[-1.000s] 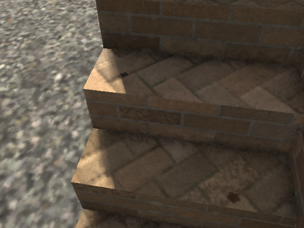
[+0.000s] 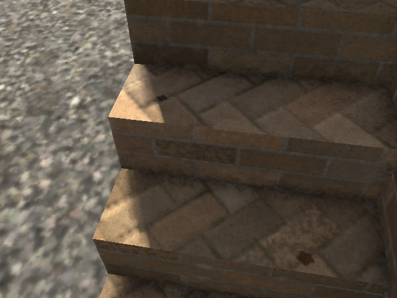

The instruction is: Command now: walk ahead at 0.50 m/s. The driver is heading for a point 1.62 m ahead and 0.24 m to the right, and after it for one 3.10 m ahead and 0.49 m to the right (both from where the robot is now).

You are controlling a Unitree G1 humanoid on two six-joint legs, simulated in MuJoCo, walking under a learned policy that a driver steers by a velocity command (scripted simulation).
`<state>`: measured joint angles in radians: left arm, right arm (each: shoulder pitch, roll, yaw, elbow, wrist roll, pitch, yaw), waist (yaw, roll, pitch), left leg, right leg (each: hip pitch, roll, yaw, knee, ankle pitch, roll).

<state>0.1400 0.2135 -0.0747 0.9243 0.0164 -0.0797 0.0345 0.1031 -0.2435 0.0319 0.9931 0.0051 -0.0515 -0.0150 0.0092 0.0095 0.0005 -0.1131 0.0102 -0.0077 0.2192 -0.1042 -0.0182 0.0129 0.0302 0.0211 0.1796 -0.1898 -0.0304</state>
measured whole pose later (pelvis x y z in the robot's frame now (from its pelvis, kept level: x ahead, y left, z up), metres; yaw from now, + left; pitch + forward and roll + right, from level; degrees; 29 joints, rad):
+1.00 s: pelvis -0.01 +0.00 +0.00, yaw +0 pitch -1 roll +0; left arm 0.30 0.20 -0.05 0.99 0.02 -0.06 0.04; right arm 0.23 -0.24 0.00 1.05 -0.01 0.00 -0.02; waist 0.01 0.01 0.02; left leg -0.15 0.01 -0.01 0.29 -0.12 -0.01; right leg -0.03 0.02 0.02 0.27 -0.22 -0.02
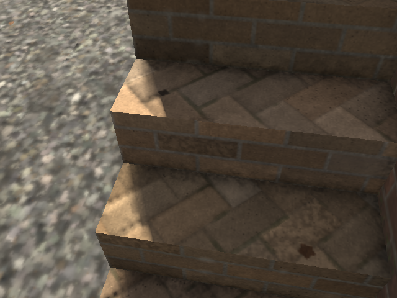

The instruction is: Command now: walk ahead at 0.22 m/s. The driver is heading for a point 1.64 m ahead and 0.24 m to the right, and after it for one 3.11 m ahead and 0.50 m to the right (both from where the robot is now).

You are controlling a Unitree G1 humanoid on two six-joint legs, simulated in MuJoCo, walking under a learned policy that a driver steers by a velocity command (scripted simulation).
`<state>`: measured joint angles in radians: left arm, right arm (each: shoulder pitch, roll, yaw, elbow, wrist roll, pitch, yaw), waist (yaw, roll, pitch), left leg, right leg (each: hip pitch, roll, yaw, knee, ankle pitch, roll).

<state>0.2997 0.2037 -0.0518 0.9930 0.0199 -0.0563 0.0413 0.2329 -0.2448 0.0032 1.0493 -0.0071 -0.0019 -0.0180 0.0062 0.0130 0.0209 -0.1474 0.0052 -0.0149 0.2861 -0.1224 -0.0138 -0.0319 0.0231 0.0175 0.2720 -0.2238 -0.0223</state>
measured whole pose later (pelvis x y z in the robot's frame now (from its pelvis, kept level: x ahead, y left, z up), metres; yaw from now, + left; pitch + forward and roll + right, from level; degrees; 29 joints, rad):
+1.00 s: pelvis +0.00 +0.00 +0.00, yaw +0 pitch -1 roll +0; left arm 0.27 0.21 -0.06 0.97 0.01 -0.06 0.04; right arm 0.20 -0.26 0.01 1.01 0.00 -0.02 -0.01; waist 0.01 0.02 0.04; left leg -0.15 0.01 -0.02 0.30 -0.14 -0.02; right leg -0.03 0.03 0.02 0.28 -0.23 -0.03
